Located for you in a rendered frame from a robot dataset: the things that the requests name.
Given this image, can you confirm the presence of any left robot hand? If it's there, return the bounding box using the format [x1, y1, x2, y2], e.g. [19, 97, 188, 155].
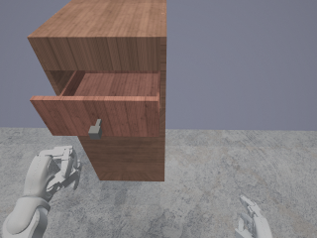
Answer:
[23, 145, 82, 202]

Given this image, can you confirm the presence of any drawer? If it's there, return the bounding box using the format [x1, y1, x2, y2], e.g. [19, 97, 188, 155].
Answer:
[30, 70, 160, 137]

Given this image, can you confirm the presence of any cabinet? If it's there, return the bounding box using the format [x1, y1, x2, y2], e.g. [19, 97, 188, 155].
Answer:
[27, 0, 167, 181]

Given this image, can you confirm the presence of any handle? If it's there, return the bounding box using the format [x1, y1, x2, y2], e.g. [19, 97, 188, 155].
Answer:
[88, 119, 103, 140]

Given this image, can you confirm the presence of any robot left forearm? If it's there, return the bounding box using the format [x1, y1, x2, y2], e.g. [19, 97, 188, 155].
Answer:
[1, 196, 51, 238]

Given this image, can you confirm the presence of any right robot hand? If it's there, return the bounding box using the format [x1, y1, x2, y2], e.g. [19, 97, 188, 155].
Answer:
[235, 195, 274, 238]

